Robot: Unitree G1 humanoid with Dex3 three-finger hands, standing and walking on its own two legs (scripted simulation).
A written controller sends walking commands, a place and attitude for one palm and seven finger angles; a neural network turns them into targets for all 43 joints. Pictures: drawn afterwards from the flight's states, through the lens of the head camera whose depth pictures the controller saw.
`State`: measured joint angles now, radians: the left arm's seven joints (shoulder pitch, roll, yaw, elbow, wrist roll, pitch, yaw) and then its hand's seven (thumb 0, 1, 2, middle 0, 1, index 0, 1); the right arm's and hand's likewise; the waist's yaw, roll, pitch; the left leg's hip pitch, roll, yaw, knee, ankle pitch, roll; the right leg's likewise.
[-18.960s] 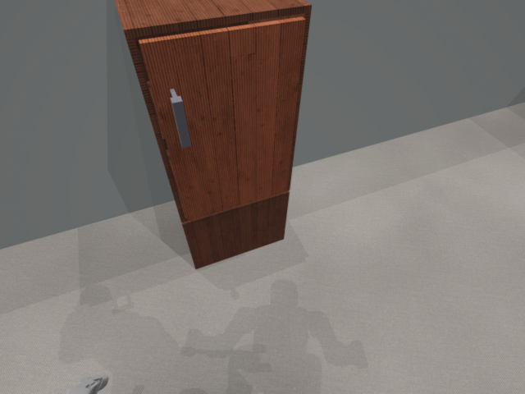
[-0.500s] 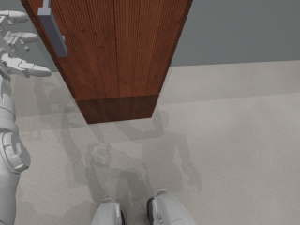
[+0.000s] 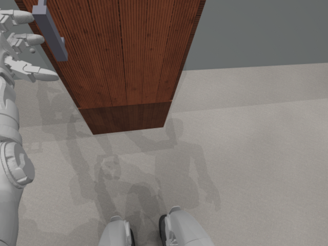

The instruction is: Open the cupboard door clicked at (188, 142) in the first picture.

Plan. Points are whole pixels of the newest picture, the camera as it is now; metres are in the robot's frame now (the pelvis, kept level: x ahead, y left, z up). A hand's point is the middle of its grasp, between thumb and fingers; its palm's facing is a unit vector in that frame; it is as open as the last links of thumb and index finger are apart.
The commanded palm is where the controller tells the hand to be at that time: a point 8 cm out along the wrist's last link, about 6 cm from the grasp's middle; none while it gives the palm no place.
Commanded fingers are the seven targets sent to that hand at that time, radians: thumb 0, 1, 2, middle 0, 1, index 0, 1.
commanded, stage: slide the fingers in behind the handle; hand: left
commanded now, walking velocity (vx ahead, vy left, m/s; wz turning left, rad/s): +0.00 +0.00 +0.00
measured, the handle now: (53, 29) +0.59 +0.18 +0.09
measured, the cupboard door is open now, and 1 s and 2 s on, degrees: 0 0 0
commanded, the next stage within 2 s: close the thumb around the handle in 1.22 s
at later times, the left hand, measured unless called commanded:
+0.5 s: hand (48, 52) +0.54 +0.19 +0.08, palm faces +0.03 -1.00 -0.01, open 14.0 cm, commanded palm +0.52 +0.22 +0.08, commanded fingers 0.00 -0.50 0.30 -0.30 -1.20 -0.30 -1.20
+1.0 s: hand (60, 49) +0.54 +0.17 +0.08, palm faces +0.03 -1.00 -0.02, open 13.9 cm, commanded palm +0.52 +0.21 +0.08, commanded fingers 0.00 -0.50 0.30 -0.30 -1.20 -0.30 -1.20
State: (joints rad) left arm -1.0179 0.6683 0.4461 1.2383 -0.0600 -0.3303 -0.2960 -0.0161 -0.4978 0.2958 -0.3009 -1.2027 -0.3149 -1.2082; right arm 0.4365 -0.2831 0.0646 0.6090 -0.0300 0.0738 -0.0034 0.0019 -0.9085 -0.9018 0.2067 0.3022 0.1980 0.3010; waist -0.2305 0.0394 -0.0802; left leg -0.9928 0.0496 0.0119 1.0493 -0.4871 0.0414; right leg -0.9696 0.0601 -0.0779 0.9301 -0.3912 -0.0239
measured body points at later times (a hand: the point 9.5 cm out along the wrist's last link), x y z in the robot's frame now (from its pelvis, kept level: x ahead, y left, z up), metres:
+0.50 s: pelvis +0.00 +0.00 +0.00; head +0.15 +0.03 +0.42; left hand +0.53 +0.24 +0.08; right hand -0.02 -0.26 -0.10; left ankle -0.01 +0.09 -0.67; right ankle +0.02 -0.11 -0.67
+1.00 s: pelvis +0.00 +0.00 +0.00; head +0.15 +0.02 +0.42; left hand +0.54 +0.22 +0.08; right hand -0.03 -0.26 -0.11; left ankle -0.01 +0.09 -0.67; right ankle +0.02 -0.11 -0.67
